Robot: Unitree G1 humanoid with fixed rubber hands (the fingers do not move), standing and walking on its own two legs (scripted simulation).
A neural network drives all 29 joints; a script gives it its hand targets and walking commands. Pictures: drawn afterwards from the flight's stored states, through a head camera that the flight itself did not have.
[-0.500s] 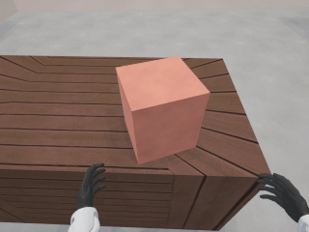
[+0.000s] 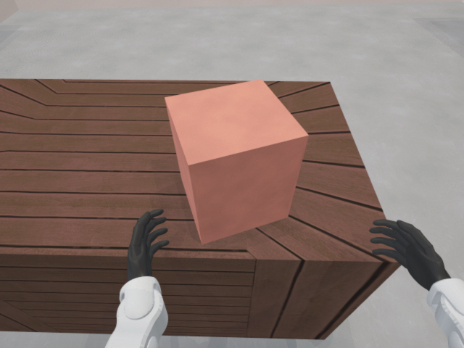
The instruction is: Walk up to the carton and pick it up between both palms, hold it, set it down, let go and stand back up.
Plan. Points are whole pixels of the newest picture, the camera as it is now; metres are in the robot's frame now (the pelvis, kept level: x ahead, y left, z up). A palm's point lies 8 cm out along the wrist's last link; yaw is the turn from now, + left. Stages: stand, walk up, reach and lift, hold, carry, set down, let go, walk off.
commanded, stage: reach and lift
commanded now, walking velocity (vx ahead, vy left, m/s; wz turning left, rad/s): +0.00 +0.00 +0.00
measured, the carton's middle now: (231, 162) +0.47 +0.03 +0.04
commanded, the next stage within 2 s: none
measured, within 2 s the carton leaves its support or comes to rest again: neither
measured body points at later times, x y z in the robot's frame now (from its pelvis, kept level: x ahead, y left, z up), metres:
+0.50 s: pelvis -0.01 +0.00 +0.00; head -0.01 +0.00 +0.45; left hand +0.28 +0.17 +0.10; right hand +0.32 -0.27 +0.09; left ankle +0.02 +0.16 -0.74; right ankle +0.01 -0.11 -0.74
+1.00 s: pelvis -0.01 -0.01 +0.00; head -0.03 -0.01 +0.45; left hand +0.32 +0.19 +0.15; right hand +0.38 -0.24 +0.14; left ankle +0.02 +0.16 -0.74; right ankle +0.01 -0.11 -0.74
